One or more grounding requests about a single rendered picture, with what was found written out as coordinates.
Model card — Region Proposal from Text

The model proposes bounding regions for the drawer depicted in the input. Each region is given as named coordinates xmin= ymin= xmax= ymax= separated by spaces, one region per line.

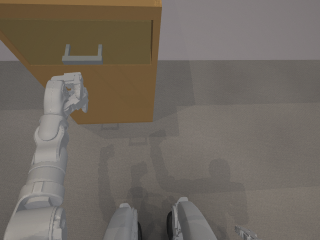
xmin=0 ymin=17 xmax=152 ymax=65

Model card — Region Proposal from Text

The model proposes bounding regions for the left robot shin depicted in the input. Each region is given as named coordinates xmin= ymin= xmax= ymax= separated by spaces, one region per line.
xmin=119 ymin=203 xmax=138 ymax=240

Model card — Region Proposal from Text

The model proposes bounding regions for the cabinet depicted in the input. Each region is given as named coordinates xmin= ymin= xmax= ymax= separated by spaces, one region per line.
xmin=0 ymin=0 xmax=162 ymax=125

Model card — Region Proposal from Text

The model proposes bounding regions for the robot right hand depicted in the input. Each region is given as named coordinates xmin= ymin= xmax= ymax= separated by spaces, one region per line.
xmin=234 ymin=226 xmax=262 ymax=240

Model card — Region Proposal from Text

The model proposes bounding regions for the left robot forearm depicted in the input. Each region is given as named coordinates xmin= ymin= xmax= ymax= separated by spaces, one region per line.
xmin=3 ymin=114 xmax=70 ymax=240

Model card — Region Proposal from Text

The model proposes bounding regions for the robot left hand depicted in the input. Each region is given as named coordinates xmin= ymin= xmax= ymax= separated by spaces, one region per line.
xmin=43 ymin=72 xmax=89 ymax=120

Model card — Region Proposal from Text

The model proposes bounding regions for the left robot upper arm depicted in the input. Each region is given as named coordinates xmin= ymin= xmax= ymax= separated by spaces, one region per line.
xmin=6 ymin=205 xmax=68 ymax=240

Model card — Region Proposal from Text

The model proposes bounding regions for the handle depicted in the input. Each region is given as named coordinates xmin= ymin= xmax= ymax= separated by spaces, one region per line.
xmin=62 ymin=44 xmax=103 ymax=65

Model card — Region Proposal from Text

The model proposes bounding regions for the robot shin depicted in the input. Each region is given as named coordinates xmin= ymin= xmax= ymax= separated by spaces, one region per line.
xmin=119 ymin=203 xmax=138 ymax=240
xmin=172 ymin=197 xmax=188 ymax=240

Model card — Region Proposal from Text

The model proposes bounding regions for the right robot shin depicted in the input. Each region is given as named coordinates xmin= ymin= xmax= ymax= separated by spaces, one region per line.
xmin=172 ymin=197 xmax=188 ymax=240

